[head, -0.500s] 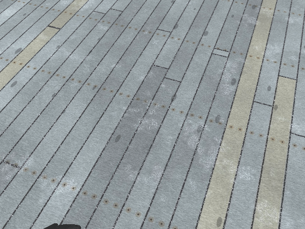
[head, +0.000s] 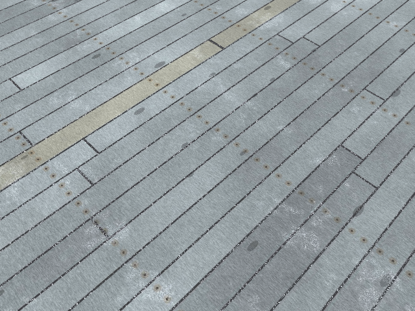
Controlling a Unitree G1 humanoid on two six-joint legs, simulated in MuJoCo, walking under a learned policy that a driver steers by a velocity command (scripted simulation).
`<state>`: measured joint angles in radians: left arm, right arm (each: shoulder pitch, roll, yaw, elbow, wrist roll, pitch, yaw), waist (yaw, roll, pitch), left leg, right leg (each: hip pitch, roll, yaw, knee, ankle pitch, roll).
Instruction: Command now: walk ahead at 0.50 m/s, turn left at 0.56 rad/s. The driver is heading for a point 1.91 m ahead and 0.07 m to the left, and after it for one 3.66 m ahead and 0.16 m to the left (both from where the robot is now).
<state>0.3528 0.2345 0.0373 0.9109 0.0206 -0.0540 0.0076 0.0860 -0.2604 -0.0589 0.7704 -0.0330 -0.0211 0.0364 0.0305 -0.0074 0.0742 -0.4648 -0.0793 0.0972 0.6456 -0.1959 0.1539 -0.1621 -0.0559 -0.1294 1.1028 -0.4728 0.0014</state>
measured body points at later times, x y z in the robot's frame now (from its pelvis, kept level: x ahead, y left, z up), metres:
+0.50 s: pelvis +0.22 -0.02 +0.01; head +0.26 -0.02 +0.46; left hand +0.33 +0.26 -0.09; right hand +0.33 -0.29 -0.12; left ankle +0.09 +0.04 -0.68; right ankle +0.34 -0.08 -0.71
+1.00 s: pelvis +0.24 +0.00 +0.03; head +0.26 +0.02 +0.48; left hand +0.33 +0.29 -0.10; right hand +0.34 -0.28 -0.08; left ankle +0.23 +0.09 -0.71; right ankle +0.29 -0.10 -0.67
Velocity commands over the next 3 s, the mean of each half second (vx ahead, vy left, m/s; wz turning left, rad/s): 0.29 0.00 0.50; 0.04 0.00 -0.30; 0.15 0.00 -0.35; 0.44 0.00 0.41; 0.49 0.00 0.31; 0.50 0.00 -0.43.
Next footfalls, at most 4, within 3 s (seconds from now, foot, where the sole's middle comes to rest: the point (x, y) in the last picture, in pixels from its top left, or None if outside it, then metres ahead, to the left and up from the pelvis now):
0.44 right None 0.38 -0.07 -0.75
0.90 left None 0.27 0.09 -0.75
1.34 right None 0.24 -0.12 -0.75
1.82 left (218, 264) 0.58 0.01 -0.75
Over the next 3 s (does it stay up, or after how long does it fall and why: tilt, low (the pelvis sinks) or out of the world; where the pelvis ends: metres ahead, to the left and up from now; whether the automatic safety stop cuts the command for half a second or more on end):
stays up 1.08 0.06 0.02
